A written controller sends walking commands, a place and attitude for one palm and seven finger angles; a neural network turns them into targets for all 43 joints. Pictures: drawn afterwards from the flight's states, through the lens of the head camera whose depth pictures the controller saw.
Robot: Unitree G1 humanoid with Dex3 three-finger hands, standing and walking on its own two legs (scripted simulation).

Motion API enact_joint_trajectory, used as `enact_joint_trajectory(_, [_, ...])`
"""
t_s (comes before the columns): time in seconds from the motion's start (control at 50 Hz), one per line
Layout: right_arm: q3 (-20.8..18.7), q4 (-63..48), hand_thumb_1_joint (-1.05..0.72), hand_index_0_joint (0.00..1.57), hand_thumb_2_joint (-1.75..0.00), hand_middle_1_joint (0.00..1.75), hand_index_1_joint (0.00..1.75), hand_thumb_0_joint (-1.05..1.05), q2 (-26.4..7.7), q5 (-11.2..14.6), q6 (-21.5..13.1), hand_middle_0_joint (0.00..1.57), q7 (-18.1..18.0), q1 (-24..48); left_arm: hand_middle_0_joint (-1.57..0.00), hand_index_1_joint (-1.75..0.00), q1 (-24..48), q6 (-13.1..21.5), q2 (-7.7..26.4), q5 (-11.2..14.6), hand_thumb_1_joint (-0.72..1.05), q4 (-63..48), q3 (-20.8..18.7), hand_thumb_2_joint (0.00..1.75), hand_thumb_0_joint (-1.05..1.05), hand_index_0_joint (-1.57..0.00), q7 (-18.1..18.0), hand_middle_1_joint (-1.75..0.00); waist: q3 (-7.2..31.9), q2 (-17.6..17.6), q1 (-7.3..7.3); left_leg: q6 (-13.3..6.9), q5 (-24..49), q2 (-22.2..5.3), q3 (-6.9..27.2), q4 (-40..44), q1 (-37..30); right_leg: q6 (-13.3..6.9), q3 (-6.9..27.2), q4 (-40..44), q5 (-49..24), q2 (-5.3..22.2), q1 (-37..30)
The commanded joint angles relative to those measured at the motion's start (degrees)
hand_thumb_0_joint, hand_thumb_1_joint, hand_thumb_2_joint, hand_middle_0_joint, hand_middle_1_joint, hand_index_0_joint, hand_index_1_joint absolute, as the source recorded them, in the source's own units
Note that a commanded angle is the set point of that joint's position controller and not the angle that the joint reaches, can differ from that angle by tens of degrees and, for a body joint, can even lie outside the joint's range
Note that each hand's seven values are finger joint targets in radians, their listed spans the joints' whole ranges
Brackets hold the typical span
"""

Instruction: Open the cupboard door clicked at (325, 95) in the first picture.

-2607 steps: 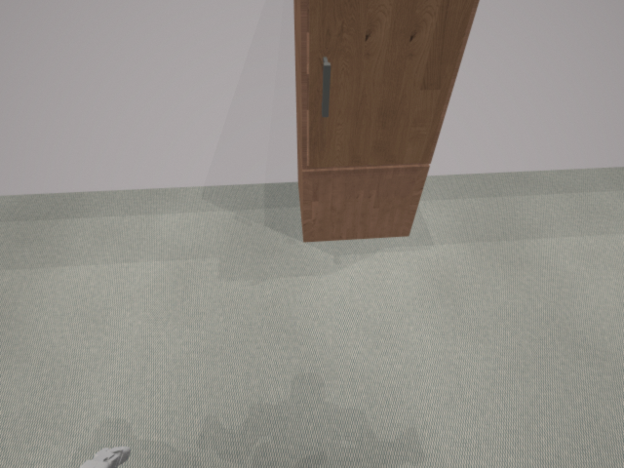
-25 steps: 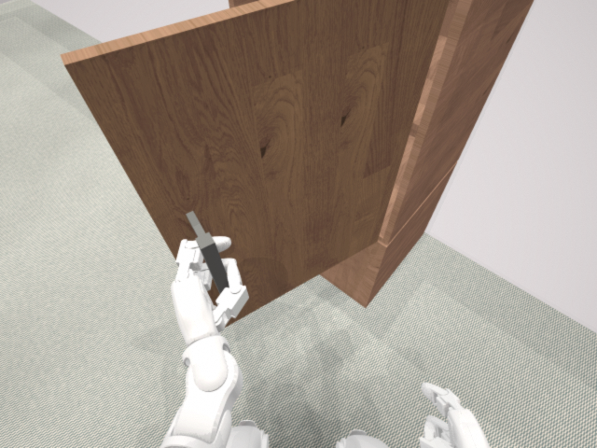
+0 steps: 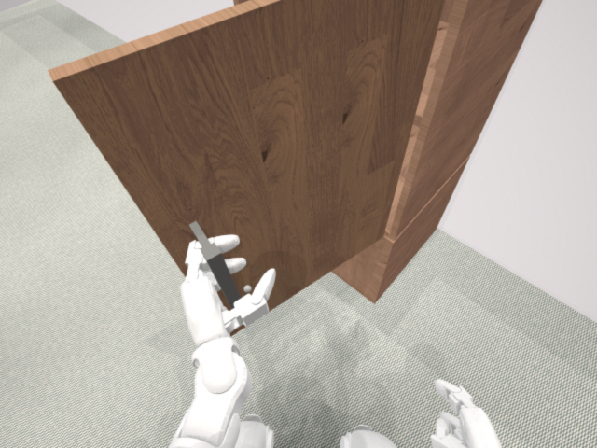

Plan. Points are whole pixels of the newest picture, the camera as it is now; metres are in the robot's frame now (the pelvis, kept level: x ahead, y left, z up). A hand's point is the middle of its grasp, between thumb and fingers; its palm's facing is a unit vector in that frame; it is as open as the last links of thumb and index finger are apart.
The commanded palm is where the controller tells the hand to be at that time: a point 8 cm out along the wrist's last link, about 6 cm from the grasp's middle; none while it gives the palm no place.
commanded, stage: open thumb and fingers to let go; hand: left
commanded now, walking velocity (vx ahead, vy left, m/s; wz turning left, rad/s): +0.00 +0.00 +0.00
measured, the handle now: (217, 269) +0.35 +0.13 +0.03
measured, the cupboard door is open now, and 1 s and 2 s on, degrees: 77 77 77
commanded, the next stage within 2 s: slide the hand sideways off the handle in 0.48 s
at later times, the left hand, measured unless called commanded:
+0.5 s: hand (246, 295) +0.31 +0.08 +0.03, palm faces +0.30 -0.95 -0.01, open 14.7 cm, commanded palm +0.26 +0.13 +0.03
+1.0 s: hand (230, 333) +0.26 +0.10 +0.04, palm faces -0.11 -0.99 +0.03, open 16.3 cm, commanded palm +0.24 +0.16 +0.03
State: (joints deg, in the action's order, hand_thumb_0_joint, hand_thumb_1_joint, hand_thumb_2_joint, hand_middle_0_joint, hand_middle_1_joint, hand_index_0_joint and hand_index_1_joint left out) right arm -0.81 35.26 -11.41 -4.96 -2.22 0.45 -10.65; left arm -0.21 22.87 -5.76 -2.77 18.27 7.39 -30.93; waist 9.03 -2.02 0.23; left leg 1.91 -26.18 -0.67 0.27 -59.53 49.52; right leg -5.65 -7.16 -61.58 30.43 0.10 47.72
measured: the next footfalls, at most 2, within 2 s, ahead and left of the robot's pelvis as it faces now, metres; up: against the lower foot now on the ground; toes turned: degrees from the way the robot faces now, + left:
none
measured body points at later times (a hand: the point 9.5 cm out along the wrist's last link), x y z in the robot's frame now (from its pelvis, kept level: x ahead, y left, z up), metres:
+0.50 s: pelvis -0.01 +0.03 +0.00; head +0.06 +0.01 +0.44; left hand +0.29 +0.13 +0.04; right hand +0.16 -0.19 -0.12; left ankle +0.02 +0.14 -0.66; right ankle +0.00 -0.05 -0.66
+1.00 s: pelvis -0.01 +0.05 -0.01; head +0.04 +0.05 +0.44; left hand +0.26 +0.15 +0.04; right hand +0.15 -0.18 -0.10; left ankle +0.03 +0.14 -0.66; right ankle +0.00 -0.05 -0.66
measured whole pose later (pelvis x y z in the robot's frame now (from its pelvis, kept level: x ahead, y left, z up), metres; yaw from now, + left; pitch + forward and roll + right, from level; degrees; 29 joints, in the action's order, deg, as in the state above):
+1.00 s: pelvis -0.01 +0.05 -0.01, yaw -2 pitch +14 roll -1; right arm 0.4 27.7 -13.1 -1.5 -2.7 1.4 -13.9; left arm -8.6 24.0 0.9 0.5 8.5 12.7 -6.4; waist 8.4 -1.7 0.3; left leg -2.4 -27.9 -0.2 -2.3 -64.6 51.3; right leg -1.9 -4.6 -64.2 29.7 0.9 49.0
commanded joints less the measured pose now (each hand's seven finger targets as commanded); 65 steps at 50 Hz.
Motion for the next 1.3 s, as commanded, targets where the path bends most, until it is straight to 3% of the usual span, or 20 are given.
enact_joint_trajectory(0.0, [-1.74, -7.95, -0.90, 0.20, -0.90, 0.30, 0.30, 0.00, -4.37, 0.27, -2.30, 0.20, -0.23, 1.55, -0.31, -1.22, 9.30, 4.29, 0.68, -1.94, -0.36, -12.25, -0.14, 0.36, 0.00, -0.31, -0.28, -1.22, 16.78, 9.03, 1.06, -2.24, 9.84, 2.05, 1.05, 2.24, -3.14, 6.81, 13.33, 12.86, -28.14, 4.50, -17.77])
enact_joint_trajectory(0.08, [-1.73, -8.38, -0.90, 0.20, -0.90, 0.30, 0.30, 0.00, -4.31, 0.18, -2.22, 0.20, 0.07, 1.49, -0.30, -1.20, 8.11, 4.36, -0.35, -2.33, -0.50, -12.24, 0.59, 0.30, 0.00, -0.30, -0.39, -1.20, 17.06, 7.65, 0.66, -2.36, 10.75, 1.99, 0.76, 2.56, -4.75, 6.21, 11.28, 11.88, -27.60, 3.60, -16.15])
enact_joint_trajectory(0.24, [-1.49, -9.13, -0.90, 0.20, -0.90, 0.30, 0.30, 0.00, -4.43, 0.13, -2.26, 0.20, 0.23, 1.93, -0.23, -0.80, 10.29, 3.91, -2.22, -3.51, -0.50, -12.41, 2.75, 0.30, 0.00, -0.23, -1.80, -0.80, 14.73, 5.71, 1.24, -2.74, 11.03, 1.61, 0.89, 3.35, -7.53, 4.49, 7.23, 10.71, -20.88, 1.37, -10.90])
enact_joint_trajectory(0.34, [-1.45, -9.22, -0.90, 0.20, -0.90, 0.30, 0.30, 0.00, -4.50, -0.10, -2.67, 0.20, 0.18, 1.92, -0.19, -0.55, 11.33, 3.43, -2.55, -4.14, -0.50, -11.61, 2.72, 0.30, 0.00, -0.19, -3.07, -0.55, 16.35, 6.86, 1.01, -2.78, 11.09, 1.55, 1.12, 3.32, -7.94, 4.14, 6.04, 9.80, -18.93, 0.67, -10.06])
enact_joint_trajectory(0.44, [-1.11, -9.63, -0.90, 0.20, -0.90, 0.30, 0.30, 0.00, -4.22, 0.15, -2.68, 0.20, 0.17, 2.55, -0.15, -0.30, 11.67, 2.26, -4.04, -4.32, -0.50, -12.32, 3.78, 0.30, 0.00, -0.15, -4.01, -0.30, 16.35, 4.42, 0.53, -2.56, 11.09, 1.50, 1.23, 4.01, -8.89, 3.65, 5.17, 9.41, -17.24, 0.23, -9.28])
enact_joint_trajectory(0.56, [-0.83, -9.35, -0.90, 0.20, -0.90, 0.30, 0.30, 0.00, -4.26, 0.06, -3.02, 0.20, 0.22, 3.56, -0.15, -0.30, 15.05, 1.43, -4.68, -4.14, -0.50, -10.94, 3.75, 0.30, 0.00, -0.15, -4.91, -0.30, 15.29, 5.43, 0.91, -2.57, 8.24, 1.34, 1.54, 4.12, -8.20, 3.80, 4.79, 9.59, -12.57, 0.05, -7.04])
enact_joint_trajectory(0.58, [-0.79, -8.28, -0.90, 0.20, -0.90, 0.30, 0.30, 0.00, -6.51, 0.53, -2.54, 0.20, 0.34, -0.27, -0.15, -0.30, 13.88, 3.39, 1.60, -10.54, -0.50, -12.24, 15.28, 0.30, 0.00, -0.15, 7.02, -0.30, 12.71, 6.58, 5.99, -3.56, 8.22, 1.16, 1.12, 2.45, -8.79, 3.98, 6.84, 9.36, -16.70, 0.56, -5.40])
enact_joint_trajectory(0.6, [-1.16, -9.39, -0.90, 0.20, -0.90, 0.30, 0.30, 0.00, -6.16, 0.96, -2.38, 0.20, -0.04, -0.73, -0.15, -0.30, 16.79, 5.81, 6.21, -8.29, -0.50, -15.06, 10.03, 0.30, 0.00, -0.15, 13.34, -0.30, 16.21, 5.80, 4.37, -3.85, 9.20, 1.46, 1.34, 1.90, -7.89, 3.66, 7.25, 8.64, -19.20, 1.14, -7.96])
enact_joint_trajectory(0.64, [-1.14, -10.76, -0.90, 0.20, -0.90, 0.30, 0.30, 0.00, -6.46, 1.46, -2.15, 0.20, -0.73, -0.09, -0.15, -0.30, 15.49, 7.72, 9.63, -6.30, -0.50, -17.72, 8.62, 0.30, 0.00, -0.15, 20.72, -0.30, 19.92, 2.14, 2.59, -3.87, 10.94, 1.67, 1.23, 1.89, -9.04, 3.16, 8.17, 7.46, -21.84, 1.15, -10.57])
enact_joint_trajectory(0.68, [-0.88, -11.79, -0.90, 0.20, -0.90, 0.30, 0.30, 0.00, -6.34, 2.77, -2.93, 0.20, -0.86, 0.12, -0.15, -0.30, 13.10, 7.76, 6.52, -1.17, -0.50, -18.16, 11.18, 0.30, 0.00, -0.15, 28.36, -0.30, 18.52, 1.53, 3.24, -3.79, 10.07, 1.61, 1.36, 2.30, -10.81, 3.29, 7.57, 8.25, -20.16, 0.87, -9.34])
enact_joint_trajectory(0.72, [-0.20, -13.23, -0.90, 0.20, -0.90, 0.30, 0.30, 0.00, -6.43, 4.30, -3.60, 0.20, -1.30, 1.19, -0.15, -0.30, 11.43, 5.78, 3.25, 6.58, -0.50, -17.78, 10.40, 0.30, 0.00, -0.15, 31.83, -0.30, 14.81, 2.61, 2.93, -3.54, 6.47, 1.58, 1.74, 4.03, -10.77, 3.48, 6.65, 10.60, -14.32, 0.20, -8.82])
enact_joint_trajectory(0.74, [-0.09, -13.79, -0.90, 0.20, -0.90, 0.30, 0.30, 0.00, -6.56, 4.91, -3.96, 0.20, -1.45, 1.85, -0.15, -0.30, 9.91, 4.69, 2.87, 9.73, -0.50, -17.97, 8.46, 0.30, 0.00, -0.15, 32.28, -0.30, 13.72, 3.11, 1.82, -3.36, 5.87, 1.64, 2.08, 5.10, -10.59, 3.22, 6.16, 11.32, -12.21, 0.00, -9.33])
enact_joint_trajectory(0.78, [-0.22, -14.41, -0.90, 0.20, -0.90, 0.30, 0.30, 0.00, -7.09, 5.24, -4.32, 0.20, -1.51, 2.04, -0.15, -0.30, 4.65, 3.37, 3.27, 12.35, -0.50, -17.93, 5.54, 0.30, 0.00, -0.15, 31.07, -0.30, 12.40, 7.07, 0.88, -3.23, 5.30, 1.45, 2.17, 5.87, -10.06, 3.65, 5.16, 11.59, -10.44, -0.23, -9.15])
enact_joint_trajectory(0.8, [-0.32, -14.74, -0.90, 0.20, -0.90, 0.30, 0.30, 0.00, -7.32, 5.11, -4.36, 0.20, -1.36, 1.86, -0.15, -0.30, 3.17, 3.13, 4.01, 12.18, -0.50, -18.39, 4.35, 0.30, 0.00, -0.15, 29.90, -0.30, 12.66, 8.33, 0.47, -3.18, 5.57, 1.44, 2.21, 5.84, -9.53, 3.74, 4.90, 10.99, -10.33, -0.20, -9.06])
enact_joint_trajectory(0.84, [-0.44, -15.06, -0.90, 0.20, -0.90, 0.30, 0.30, 0.00, -7.55, 4.50, -4.11, 0.20, -0.72, 1.69, -0.15, -0.30, 1.79, 3.38, 6.54, 9.09, -0.50, -18.50, 2.81, 0.30, 0.00, -0.15, 26.99, -0.30, 11.57, 5.83, -0.37, -3.10, 6.30, 1.54, 2.33, 5.33, -8.17, 3.44, 4.63, 8.93, -10.43, -0.03, -7.31])
enact_joint_trajectory(0.9, [-0.84, -15.87, -0.90, 0.20, -0.90, 0.30, 0.30, 0.00, -7.18, 3.74, -3.49, 0.20, 0.62, 0.53, -0.15, -0.30, -0.30, 4.97, 6.92, 3.47, -0.50, -21.17, 4.63, 0.30, 0.00, -0.15, 24.18, -0.30, 11.70, 4.77, 0.23, -3.11, 6.91, 1.22, 2.42, 4.03, -8.10, 3.25, 4.53, 6.43, -10.95, 0.10, -4.16])
enact_joint_trajectory(0.96, [-0.99, -17.08, -0.90, 0.20, -0.90, 0.30, 0.30, 0.00, -7.15, 3.56, -2.69, 0.20, 1.20, 0.76, -0.15, -0.30, -2.71, 5.55, 8.61, 1.06, -0.50, -24.18, 4.32, 0.30, 0.00, -0.15, 23.17, -0.30, 12.57, 2.15, -0.38, -2.86, 6.41, 1.08, 2.64, 3.87, -8.25, 2.79, 4.69, 5.47, -10.06, -0.04, -3.36])
enact_joint_trajectory(1.06, [-0.77, -18.62, -0.90, 0.20, -0.90, 0.30, 0.30, 0.00, -7.09, 3.95, -2.09, 0.20, 0.38, 0.76, -0.15, -0.30, -6.02, 4.13, 9.30, 3.13, -0.50, -28.46, 3.34, 0.30, 0.00, -0.15, 24.06, -0.30, 13.60, 2.51, -0.42, -2.90, 5.55, 1.16, 2.61, 4.04, -8.72, 2.96, 4.74, 6.21, -9.92, -0.53, -5.00])
enact_joint_trajectory(1.14, [-0.49, -18.47, -0.90, 0.20, -0.90, 0.30, 0.30, 0.00, -7.14, 4.36, -2.54, 0.20, -0.57, 0.59, -0.15, -0.30, -6.06, 3.54, 9.12, 4.85, -0.50, -31.30, 3.71, 0.30, 0.00, -0.15, 25.35, -0.30, 12.69, 4.22, 0.92, -3.03, 5.69, 0.93, 3.37, 3.63, -8.59, 3.24, 4.49, 6.39, -10.17, -0.86, -4.63])
enact_joint_trajectory(1.28, [-0.54, -19.05, -0.90, 0.20, -0.90, 0.30, 0.30, 0.00, -7.11, 4.44, -3.29, 0.20, -0.83, -0.25, -0.15, -0.30, -15.86, 3.11, 11.06, 5.59, -0.50, -33.63, 2.66, 0.30, 0.00, -0.15, 28.86, -0.30, 12.57, 3.12, 0.19, -2.79, 8.10, 1.04, 3.06, 2.88, -7.82, 3.29, 4.26, 5.16, -13.10, -0.76, -5.05])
